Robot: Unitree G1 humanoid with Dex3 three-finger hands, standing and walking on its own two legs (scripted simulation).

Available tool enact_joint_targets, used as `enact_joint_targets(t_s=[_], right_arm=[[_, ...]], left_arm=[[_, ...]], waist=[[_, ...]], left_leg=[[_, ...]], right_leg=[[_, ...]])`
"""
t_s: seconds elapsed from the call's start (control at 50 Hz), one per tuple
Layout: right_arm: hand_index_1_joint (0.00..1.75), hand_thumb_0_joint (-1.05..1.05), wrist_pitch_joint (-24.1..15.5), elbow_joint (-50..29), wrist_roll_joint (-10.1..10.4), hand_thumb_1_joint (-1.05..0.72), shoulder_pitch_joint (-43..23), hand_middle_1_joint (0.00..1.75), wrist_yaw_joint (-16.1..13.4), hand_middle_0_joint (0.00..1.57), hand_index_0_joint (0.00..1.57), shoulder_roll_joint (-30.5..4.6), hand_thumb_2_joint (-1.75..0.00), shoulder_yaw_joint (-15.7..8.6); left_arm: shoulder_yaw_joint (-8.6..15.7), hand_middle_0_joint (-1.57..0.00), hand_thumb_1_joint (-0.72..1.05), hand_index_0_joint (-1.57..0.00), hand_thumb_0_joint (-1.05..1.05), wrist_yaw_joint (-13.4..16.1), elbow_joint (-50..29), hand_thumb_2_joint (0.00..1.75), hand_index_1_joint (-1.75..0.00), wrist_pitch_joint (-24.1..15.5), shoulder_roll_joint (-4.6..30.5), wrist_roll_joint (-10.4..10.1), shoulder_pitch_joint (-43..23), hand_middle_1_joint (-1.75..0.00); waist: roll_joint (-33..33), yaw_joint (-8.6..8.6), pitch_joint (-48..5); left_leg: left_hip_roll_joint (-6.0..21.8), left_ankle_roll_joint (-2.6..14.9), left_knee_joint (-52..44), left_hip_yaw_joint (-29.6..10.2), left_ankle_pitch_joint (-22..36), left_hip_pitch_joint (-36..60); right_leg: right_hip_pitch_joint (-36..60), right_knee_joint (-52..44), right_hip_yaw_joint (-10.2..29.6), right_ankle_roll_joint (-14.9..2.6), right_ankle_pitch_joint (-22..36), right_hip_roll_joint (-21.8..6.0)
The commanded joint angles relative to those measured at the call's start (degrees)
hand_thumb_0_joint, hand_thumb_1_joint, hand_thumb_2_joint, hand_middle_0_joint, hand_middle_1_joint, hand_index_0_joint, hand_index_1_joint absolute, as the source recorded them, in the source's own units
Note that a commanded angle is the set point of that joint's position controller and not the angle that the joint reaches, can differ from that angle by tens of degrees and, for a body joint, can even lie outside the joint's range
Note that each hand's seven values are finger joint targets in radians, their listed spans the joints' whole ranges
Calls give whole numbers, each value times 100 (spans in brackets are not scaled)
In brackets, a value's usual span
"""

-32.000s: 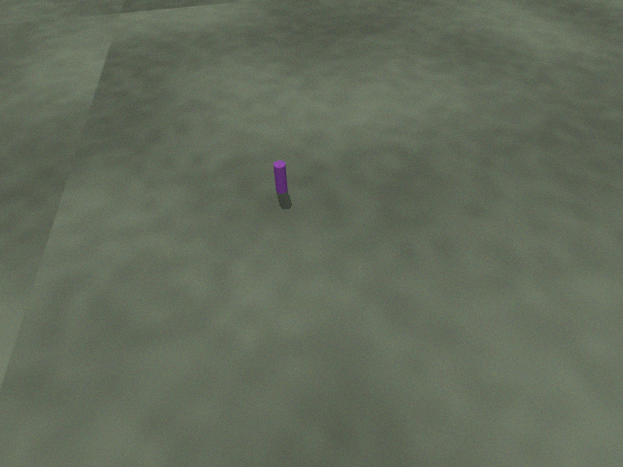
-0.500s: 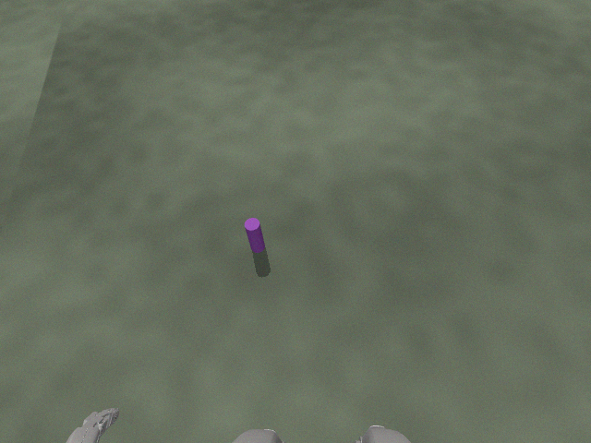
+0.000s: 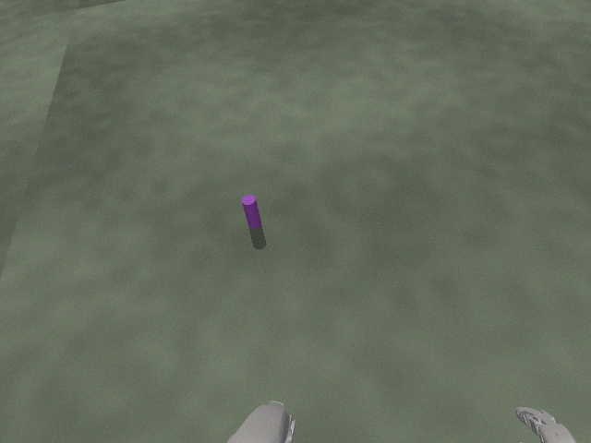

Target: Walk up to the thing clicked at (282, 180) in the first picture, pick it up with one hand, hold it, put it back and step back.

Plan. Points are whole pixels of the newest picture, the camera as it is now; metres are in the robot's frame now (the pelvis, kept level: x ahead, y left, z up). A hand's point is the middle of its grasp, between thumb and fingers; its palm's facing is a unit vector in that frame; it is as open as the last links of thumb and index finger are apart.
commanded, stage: step back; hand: left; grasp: from the side
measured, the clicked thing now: (251, 212) +1.01 +0.31 -0.68
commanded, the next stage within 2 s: stand in 1.06 s
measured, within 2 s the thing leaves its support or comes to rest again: neither
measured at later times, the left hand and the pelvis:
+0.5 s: hand out of the picture +0.00 +0.27 -0.14, palm faces +0.08 -0.91 -0.40, open 7.4 cm; pelvis -0.04 -0.02 +0.00, yaw +4 degrees
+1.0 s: hand out of the picture +0.04 +0.28 -0.15, palm faces +0.06 -0.93 -0.37, open 7.4 cm; pelvis +0.00 +0.02 +0.01, yaw +3 degrees
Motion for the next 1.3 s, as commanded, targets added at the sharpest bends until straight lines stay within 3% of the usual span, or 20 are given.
enact_joint_targets(t_s=[0.0, 0.08, 0.16, 0.18, 0.2, 0.22, 0.28, 0.34, 0.4, 0.42, 0.44, 0.46, 0.54, 0.68, 0.72, 0.74, 0.78, 0.9, 1.16, 1.28], right_arm=[[30, 0, -211, -187, 13, -90, 262, 30, -25, 20, 20, -1022, -90, -242], [30, 0, -290, -194, -94, -90, 17, 30, 109, 20, 20, -1008, -90, -267], [30, 0, -444, 290, -58, -90, 688, 30, 164, 20, 20, -904, -90, -338], [30, 0, -486, 382, -107, -90, 878, 30, 144, 20, 20, -1051, -90, -414], [30, 0, -517, 335, -152, -90, 859, 30, 123, 20, 20, -1439, -90, -464], [30, 0, -524, 287, -132, -90, 768, 30, 136, 20, 20, -1784, -90, -496], [30, 0, -649, 202, -163, -90, 226, 30, 99, 20, 20, -1357, -90, -337], [30, 0, -594, 252, -174, -90, 388, 30, 151, 20, 20, -1422, -90, -401], [30, 0, -441, 189, -103, -90, 223, 30, 167, 20, 20, -1124, -90, -326], [30, 0, -429, 143, -77, -90, 366, 30, 147, 20, 20, -770, -90, -212], [30, 0, -447, -20, -78, -90, 162, 30, 122, 20, 20, -528, -90, -149], [30, 0, -428, 47, -126, -90, 139, 30, 36, 20, 20, -935, -90, -264], [30, 0, -476, 385, -32, -90, 661, 30, 93, 20, 20, -906, -90, -255], [30, 0, -457, 449, -55, -90, 404, 30, 107, 20, 20, -650, -90, -194], [30, 0, -486, 574, -71, -90, 569, 30, 63, 20, 20, -767, -90, -238], [30, 0, -514, 563, -103, -90, 591, 30, 27, 20, 20, -1050, -90, -295], [30, 0, -510, 395, -20, -90, -39, 30, 47, 20, 20, -1383, -90, -283], [30, 0, -435, 588, 0, -90, -460, 30, 76, 20, 20, -913, -90, -94], [30, 0, -604, 1181, 87, -90, -623, 30, 132, 20, 20, -821, -90, 15], [30, 0, -590, 1315, 65, -90, -650, 30, 128, 20, 20, -850, -90, 7]], left_arm=[[465, -20, 90, -20, 0, 155, -655, 90, -30, -280, 1602, 48, -561, -30], [539, -20, 90, -20, 0, 96, -510, 90, -30, -292, 1805, 125, -246, -30], [356, -20, 90, -20, 0, 8, -416, 90, -30, -181, 1690, 49, -299, -30], [254, -20, 90, -20, 0, 0, -386, 90, -30, -172, 1414, 46, -158, -30], [155, -20, 90, -20, 0, -23, -474, 90, -30, -201, 1114, -65, -368, -30], [314, -20, 90, -20, 0, 1, -421, 90, -30, -217, 1505, -73, -805, -30], [279, -20, 90, -20, 0, -87, -242, 90, -30, -294, 1388, -117, -411, -30], [306, -20, 90, -20, 0, -137, -101, 90, -30, -347, 1375, -76, -236, -30], [338, -20, 90, -20, 0, -62, 158, 90, -30, -428, 1241, -38, 261, -30], [420, -20, 90, -20, 0, -2, 230, 90, -30, -481, 1426, 15, 509, -30], [538, -20, 90, -20, 0, 47, 209, 90, -30, -527, 2036, 60, 674, -30], [589, -20, 90, -20, 0, 50, 28, 90, -30, -542, 2257, 45, 287, -30], [426, -20, 90, -20, 0, 95, -22, 90, -30, -612, 1685, -77, -149, -30], [234, -20, 90, -20, 0, 114, -103, 90, -30, -518, 1547, -156, -371, -30], [143, -20, 90, -20, 0, 116, -146, 90, -30, -445, 1413, -181, -420, -30], [79, -20, 90, -20, 0, 113, -187, 90, -30, -416, 1229, -207, -314, -30], [100, -20, 90, -20, 0, 148, 73, 90, -30, -295, 1241, -286, -50, -30], [128, -20, 90, -20, 0, 82, 360, 90, -30, -413, 1517, -129, -284, -30], [-121, -20, 90, -20, 0, 34, 844, 90, -30, -431, 1198, -202, -834, -30], [-108, -20, 90, -20, 0, 35, 976, 90, -30, -396, 1207, -194, -911, -30]], waist=[[-894, -159, -540], [-1242, 137, -328], [-1055, -225, -422], [-420, -320, -545], [667, -424, -537], [597, -577, -166], [346, -237, -99], [887, -369, -310], [484, 5, -365], [-254, 119, -530], [-1474, 258, -480], [-963, 193, -60], [-768, -172, -127], [-1055, -240, -626], [-664, -378, -779], [29, -351, -1025], [579, -139, -1112], [37, -224, -798], [-320, -318, -1031], [-141, -289, -803]], left_leg=[[-65, -87, 683, -6, 95, 188], [321, -79, -1280, 332, -423, 330], [175, 195, -3517, 872, 254, 2384], [477, 324, -3692, 182, 30, 3059], [1664, 825, -4345, -1934, -1849, 2906], [2382, 1449, -4821, -2692, -2926, 1539], [1751, 1091, -4371, -1361, -1153, 1668], [1588, 1028, -4183, -874, -946, 1488], [1198, 660, -3194, -136, -735, 618], [837, 438, -2101, 161, -451, 71], [-30, 192, -721, 565, -791, -942], [351, 127, -285, -8, -883, -573], [598, 123, -513, -32, 216, -60], [567, 128, -2385, 1016, 951, 1614], [631, 240, -3125, 783, 2137, 2331], [1303, 438, -3313, -18, 2754, 2559], [2234, 1275, -3621, -969, 2037, 1648], [1132, 277, -3205, 220, 783, 1555], [1249, 228, -3798, 379, 2679, 2692], [1203, 168, -4155, 377, 1823, 2467]], right_leg=[[-109, -1460, 1086, -870, 888, -1262], [262, -1930, 1566, -871, -1869, -1498], [-705, -1441, 877, -572, -1510, -1112], [-1338, -798, 520, -368, -1447, -822], [-2110, 29, 13, 68, -1206, -226], [-1615, 1036, -57, 111, -1161, -215], [-1263, 952, 110, 34, -454, -332], [-550, 213, -283, 68, -601, -139], [1050, -1310, -418, -6, 273, 112], [1690, -1730, 579, -114, -162, -336], [1675, -2643, 2947, -646, -1469, -1701], [632, -2758, 3518, -1188, -1802, -2465], [564, -2263, 1618, -734, 346, -1543], [138, -1151, 458, -598, 3657, -1325], [-217, -656, 371, -315, 3038, -1053], [-381, -221, 218, -115, 2362, -712], [190, 179, -173, 41, -293, -127], [52, -1381, 811, -244, 740, -717], [588, -2080, 385, 76, 1940, -756], [635, -2346, 380, 88, 1275, -779]])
